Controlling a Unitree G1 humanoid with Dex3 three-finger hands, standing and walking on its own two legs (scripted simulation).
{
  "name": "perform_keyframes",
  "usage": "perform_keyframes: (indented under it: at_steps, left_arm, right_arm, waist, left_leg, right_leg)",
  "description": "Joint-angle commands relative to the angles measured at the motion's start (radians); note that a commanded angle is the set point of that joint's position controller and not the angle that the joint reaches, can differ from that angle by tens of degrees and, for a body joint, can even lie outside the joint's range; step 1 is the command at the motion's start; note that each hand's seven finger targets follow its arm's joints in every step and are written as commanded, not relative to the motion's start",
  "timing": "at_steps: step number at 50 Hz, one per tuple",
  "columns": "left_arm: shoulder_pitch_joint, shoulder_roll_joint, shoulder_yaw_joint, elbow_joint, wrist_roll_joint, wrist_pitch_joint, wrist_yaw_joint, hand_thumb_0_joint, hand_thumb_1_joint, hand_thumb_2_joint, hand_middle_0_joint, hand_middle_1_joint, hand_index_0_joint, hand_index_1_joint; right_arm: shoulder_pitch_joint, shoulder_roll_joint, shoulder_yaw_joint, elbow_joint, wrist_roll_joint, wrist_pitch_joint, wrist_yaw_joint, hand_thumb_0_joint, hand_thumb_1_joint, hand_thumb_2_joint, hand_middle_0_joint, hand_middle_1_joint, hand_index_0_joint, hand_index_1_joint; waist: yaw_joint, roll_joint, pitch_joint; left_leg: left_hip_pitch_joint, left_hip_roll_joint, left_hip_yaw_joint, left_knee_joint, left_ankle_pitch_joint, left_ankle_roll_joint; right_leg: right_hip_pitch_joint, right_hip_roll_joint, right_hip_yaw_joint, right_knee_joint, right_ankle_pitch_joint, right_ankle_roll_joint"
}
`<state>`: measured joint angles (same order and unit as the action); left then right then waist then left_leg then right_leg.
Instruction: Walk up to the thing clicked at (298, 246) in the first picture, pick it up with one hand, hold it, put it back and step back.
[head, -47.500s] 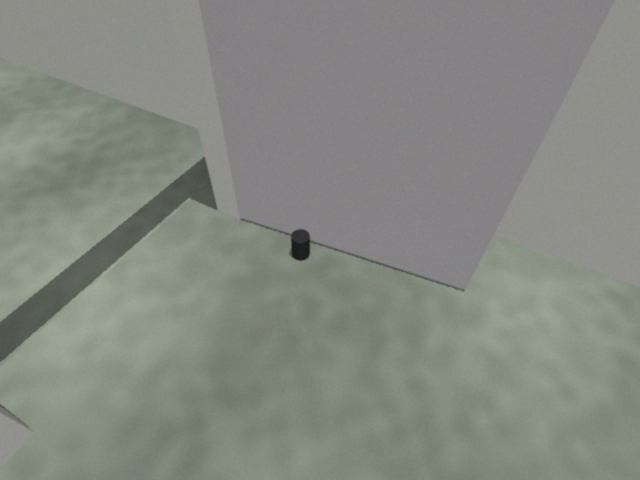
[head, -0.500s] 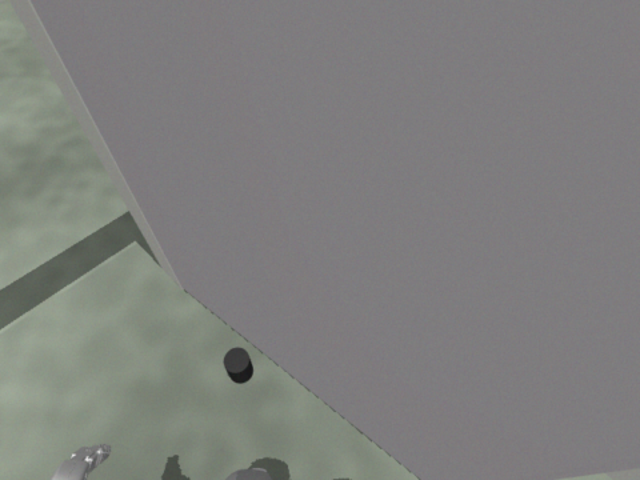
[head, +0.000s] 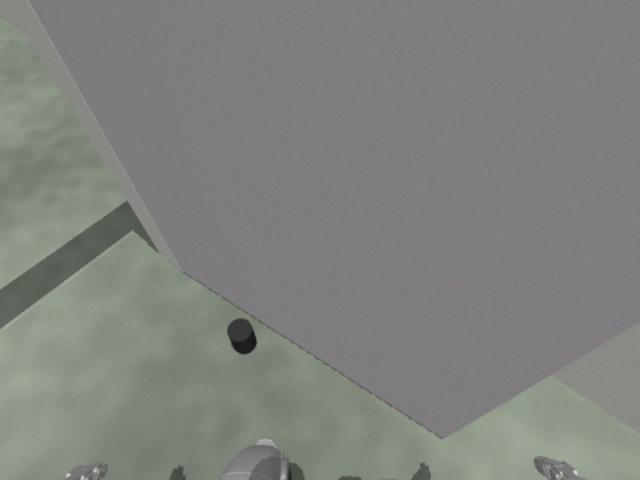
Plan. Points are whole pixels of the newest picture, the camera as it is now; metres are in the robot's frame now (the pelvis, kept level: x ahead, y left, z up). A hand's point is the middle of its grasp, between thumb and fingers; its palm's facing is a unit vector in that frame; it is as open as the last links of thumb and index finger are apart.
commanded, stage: step back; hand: left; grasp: from above
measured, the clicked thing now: (242, 336) +0.55 +0.25 -0.70
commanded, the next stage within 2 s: none
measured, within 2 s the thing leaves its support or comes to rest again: neither
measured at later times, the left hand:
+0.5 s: hand out of the picture -0.03 +0.29 -0.14, palm faces +0.05 -0.93 -0.36, open 7.4 cm
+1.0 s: hand out of the picture -0.20 +0.25 -0.13, palm faces +0.04 -0.90 -0.44, open 7.4 cm
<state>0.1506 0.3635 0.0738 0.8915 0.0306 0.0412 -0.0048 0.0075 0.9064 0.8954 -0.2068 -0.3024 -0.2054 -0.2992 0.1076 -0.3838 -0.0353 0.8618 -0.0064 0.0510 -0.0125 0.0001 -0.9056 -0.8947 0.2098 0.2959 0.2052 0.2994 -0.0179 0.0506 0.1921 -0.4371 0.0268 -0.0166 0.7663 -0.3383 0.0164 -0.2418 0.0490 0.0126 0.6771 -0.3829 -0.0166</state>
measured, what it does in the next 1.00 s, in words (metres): walks backwards: left foot, then right foot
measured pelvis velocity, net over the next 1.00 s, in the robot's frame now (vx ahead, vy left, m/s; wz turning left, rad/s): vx -0.30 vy -0.03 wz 0.07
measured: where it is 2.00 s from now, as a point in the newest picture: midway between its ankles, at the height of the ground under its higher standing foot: outside the picture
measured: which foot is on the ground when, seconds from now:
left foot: up 0.00-0.26, down 0.28-0.72, up 0.74-1.00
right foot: down 0.00-0.30, up 0.32-0.68, down 0.70-1.00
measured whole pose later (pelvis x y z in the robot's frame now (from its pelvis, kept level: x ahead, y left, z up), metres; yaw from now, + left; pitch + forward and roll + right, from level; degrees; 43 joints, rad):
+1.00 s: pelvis -0.30 -0.03 +0.00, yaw +4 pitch -2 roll +1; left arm 0.16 0.38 0.07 0.78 0.04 0.05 0.02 0.01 0.90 0.90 -0.21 -0.30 -0.21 -0.30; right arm 0.23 -0.41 -0.05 0.88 -0.02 0.05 -0.02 0.00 -0.91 -0.90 0.21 0.30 0.20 0.30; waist 0.00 0.02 0.17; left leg -0.31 -0.04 -0.06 0.81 -0.49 -0.01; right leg -0.37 -0.05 -0.03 0.68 -0.28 0.00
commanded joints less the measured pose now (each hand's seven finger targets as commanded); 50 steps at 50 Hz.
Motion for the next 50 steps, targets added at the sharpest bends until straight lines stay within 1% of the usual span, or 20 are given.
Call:
perform_keyframes:
  at_steps: [1,2,4,10,13,14,15,16,20,24,29,34,35,36,37,39,40,45,48,50]
  left_arm:
    - [-0.058,0.295,0.083,-0.138,-0.005,-0.04,0.022,0.0,0.9,0.9,-0.2,-0.3,-0.2,-0.3]
    - [-0.113,0.26,0.069,-0.143,-0.004,-0.04,0.027,0.0,0.9,0.9,-0.2,-0.3,-0.2,-0.3]
    - [-0.115,0.252,0.072,-0.165,0.004,-0.037,0.031,0.0,0.9,0.9,-0.2,-0.3,-0.2,-0.3]
    - [0.028,0.242,0.065,-0.167,0.002,-0.025,0.041,0.0,0.9,0.9,-0.2,-0.3,-0.2,-0.3]
    - [-0.012,0.26,0.061,-0.192,-0.017,-0.009,0.03,0.0,0.9,0.9,-0.2,-0.3,-0.2,-0.3]
    - [-0.001,0.223,0.048,-0.199,-0.021,-0.004,0.027,0.0,0.9,0.9,-0.2,-0.3,-0.2,-0.3]
    - [0.012,0.179,0.039,-0.212,-0.026,-0.003,0.025,0.0,0.9,0.9,-0.2,-0.3,-0.2,-0.3]
    - [-0.076,0.223,0.062,-0.211,-0.023,0.0,0.041,0.0,0.9,0.9,-0.2,-0.3,-0.2,-0.3]
    - [0.035,0.212,0.065,-0.15,-0.031,0.002,0.038,0.0,0.9,0.9,-0.2,-0.3,-0.2,-0.3]
    - [0.057,0.203,0.07,-0.146,-0.016,-0.001,0.029,0.0,0.9,0.9,-0.2,-0.3,-0.2,-0.3]
    - [0.062,0.198,0.066,-0.143,-0.019,-0.009,0.021,0.0,0.9,0.9,-0.2,-0.3,-0.2,-0.3]
    - [0.234,0.213,0.078,-0.048,0.001,-0.019,0.009,0.0,0.9,0.9,-0.2,-0.3,-0.2,-0.3]
    - [0.212,0.284,0.096,-0.07,0.02,-0.026,0.008,0.0,0.9,0.9,-0.2,-0.3,-0.2,-0.3]
    - [0.115,0.418,0.123,-0.122,0.016,-0.017,0.008,0.0,0.9,0.9,-0.2,-0.3,-0.2,-0.3]
    - [0.032,0.418,0.118,-0.158,0.014,-0.022,0.016,0.0,0.9,0.9,-0.2,-0.3,-0.2,-0.3]
    - [-0.099,0.293,0.078,-0.179,0.013,-0.032,0.026,0.0,0.9,0.9,-0.2,-0.3,-0.2,-0.3]
    - [-0.111,0.279,0.081,-0.181,0.019,-0.033,0.028,0.0,0.9,0.9,-0.2,-0.3,-0.2,-0.3]
    - [0.043,0.251,0.076,-0.169,0.016,-0.026,0.042,0.0,0.9,0.9,-0.2,-0.3,-0.2,-0.3]
    - [0.006,0.268,0.072,-0.189,0.004,-0.015,0.047,0.0,0.9,0.9,-0.2,-0.3,-0.2,-0.3]
    - [-0.017,0.263,0.061,-0.195,-0.011,-0.001,0.039,0.0,0.9,0.9,-0.2,-0.3,-0.2,-0.3]
  right_arm:
    - [0.027,-0.212,-0.068,-0.057,0.011,-0.019,-0.016,0.0,-0.9,-0.9,0.2,0.3,0.2,0.3]
    - [0.078,-0.197,-0.067,-0.035,0.017,-0.022,-0.016,0.0,-0.9,-0.9,0.2,0.3,0.2,0.3]
    - [0.101,-0.2,-0.06,-0.031,0.013,-0.03,-0.019,0.0,-0.9,-0.9,0.2,0.3,0.2,0.3]
    - [0.068,-0.175,-0.049,-0.06,-0.001,-0.039,-0.017,0.0,-0.9,-0.9,0.2,0.3,0.2,0.3]
    - [0.165,-0.171,-0.062,-0.03,-0.013,-0.052,-0.012,0.0,-0.9,-0.9,0.2,0.3,0.2,0.3]
    - [0.153,-0.208,-0.075,-0.035,-0.025,-0.059,-0.013,0.0,-0.9,-0.9,0.2,0.3,0.2,0.3]
    - [0.125,-0.314,-0.098,-0.054,-0.037,-0.059,-0.009,0.0,-0.9,-0.9,0.2,0.3,0.2,0.3]
    - [0.105,-0.389,-0.111,-0.07,-0.021,-0.056,-0.001,0.0,-0.9,-0.9,0.2,0.3,0.2,0.3]
    - [0.003,-0.255,-0.075,-0.083,-0.024,-0.058,-0.019,0.0,-0.9,-0.9,0.2,0.3,0.2,0.3]
    - [0.047,-0.236,-0.079,-0.097,-0.021,-0.057,-0.023,0.0,-0.9,-0.9,0.2,0.3,0.2,0.3]
    - [0.053,-0.261,-0.085,-0.113,-0.025,-0.046,-0.02,0.0,-0.9,-0.9,0.2,0.3,0.2,0.3]
    - [-0.021,-0.257,-0.082,-0.133,-0.008,-0.016,-0.01,0.0,-0.9,-0.9,0.2,0.3,0.2,0.3]
    - [-0.006,-0.2,-0.068,-0.149,-0.003,-0.016,-0.009,0.0,-0.9,-0.9,0.2,0.3,0.2,0.3]
    - [-0.049,-0.182,-0.073,-0.164,0.004,-0.018,-0.024,0.0,-0.9,-0.9,0.2,0.3,0.2,0.3]
    - [-0.049,-0.226,-0.09,-0.152,-0.007,-0.012,-0.031,0.0,-0.9,-0.9,0.2,0.3,0.2,0.3]
    - [0.049,-0.215,-0.082,-0.092,0.003,-0.019,-0.023,0.0,-0.9,-0.9,0.2,0.3,0.2,0.3]
    - [0.082,-0.21,-0.077,-0.078,0.008,-0.022,-0.022,0.0,-0.9,-0.9,0.2,0.3,0.2,0.3]
    - [0.049,-0.177,-0.056,-0.091,-0.006,-0.036,-0.02,0.0,-0.9,-0.9,0.2,0.3,0.2,0.3]
    - [0.113,-0.178,-0.063,-0.075,-0.015,-0.039,-0.017,0.0,-0.9,-0.9,0.2,0.3,0.2,0.3]
    - [0.189,-0.174,-0.07,-0.037,-0.018,-0.045,-0.014,0.0,-0.9,-0.9,0.2,0.3,0.2,0.3]
  waist:
    - [0.021,-0.18,-0.111]
    - [-0.021,-0.15,-0.122]
    - [-0.01,-0.187,-0.152]
    - [0.068,-0.227,-0.237]
    - [0.007,-0.215,-0.271]
    - [0.015,-0.135,-0.279]
    - [0.017,0.121,-0.264]
    - [-0.046,0.197,-0.234]
    - [0.045,0.067,-0.18]
    - [0.004,0.08,-0.209]
    - [-0.018,0.127,-0.242]
    - [0.06,0.104,-0.27]
    - [0.055,-0.107,-0.213]
    - [0.095,-0.354,-0.163]
    - [0.076,-0.302,-0.079]
    - [-0.019,-0.16,-0.069]
    - [-0.025,-0.211,-0.096]
    - [0.079,-0.217,-0.187]
    - [0.045,-0.272,-0.226]
    - [0.01,-0.215,-0.269]
  left_leg:
    - [-0.007,-0.125,-0.183,0.451,-0.212,-0.008]
    - [-0.026,-0.147,-0.177,0.452,-0.167,-0.007]
    - [-0.021,-0.144,-0.134,0.451,-0.147,-0.024]
    - [0.0,-0.068,-0.041,0.008,-0.182,-0.029]
    - [0.191,-0.059,0.032,-0.366,0.132,-0.007]
    - [0.266,0.019,-0.086,-0.37,0.257,0.02]
    - [0.328,0.249,-0.406,-0.399,0.38,0.125]
    - [0.166,0.378,-0.528,-0.432,0.495,0.275]
    - [0.218,0.233,-0.245,-0.334,0.561,0.202]
    - [0.328,0.237,-0.237,-0.315,0.546,0.242]
    - [0.326,0.238,-0.218,-0.303,0.435,0.241]
    - [0.051,0.139,-0.143,-0.183,0.126,0.098]
    - [-0.141,0.001,-0.108,-0.033,-0.074,0.034]
    - [-0.126,-0.136,-0.079,0.239,-0.265,-0.019]
    - [-0.073,-0.077,-0.183,0.399,-0.262,-0.031]
    - [-0.055,-0.141,-0.179,0.456,-0.135,-0.015]
    - [-0.033,-0.145,-0.146,0.467,-0.115,-0.024]
    - [-0.091,-0.106,-0.069,0.198,-0.199,-0.043]
    - [0.032,-0.044,-0.022,-0.069,-0.162,-0.018]
    - [0.177,-0.07,0.052,-0.355,0.096,-0.006]
  right_leg:
    - [-0.149,-0.394,0.421,-0.352,0.359,-0.278]
    - [-0.096,-0.314,0.285,-0.307,0.443,-0.227]
    - [-0.041,-0.282,0.207,-0.263,0.492,-0.203]
    - [0.218,-0.296,0.201,-0.144,0.655,-0.197]
    - [0.132,-0.254,0.158,-0.032,0.594,-0.136]
    - [0.025,-0.204,0.138,0.008,0.443,-0.082]
    - [-0.202,-0.04,0.057,0.169,0.109,-0.018]
    - [-0.18,0.044,0.095,0.367,-0.296,-0.002]
    - [-0.262,0.05,0.191,0.605,-0.138,-0.012]
    - [-0.279,0.046,0.16,0.546,-0.131,0.046]
    - [-0.165,-0.007,0.078,0.23,-0.131,0.048]
    - [0.137,-0.047,0.015,-0.242,0.088,-0.019]
    - [0.134,-0.206,0.299,-0.315,-0.047,-0.078]
    - [-0.136,-0.451,0.557,-0.429,-0.073,-0.255]
    - [-0.306,-0.512,0.609,-0.478,-0.12,-0.3]
    - [-0.245,-0.313,0.284,-0.331,0.162,-0.188]
    - [-0.209,-0.289,0.226,-0.299,0.227,-0.176]
    - [0.145,-0.292,0.189,-0.176,0.529,-0.188]
    - [0.149,-0.32,0.211,-0.126,0.577,-0.178]
    - [0.119,-0.27,0.148,-0.018,0.546,-0.131]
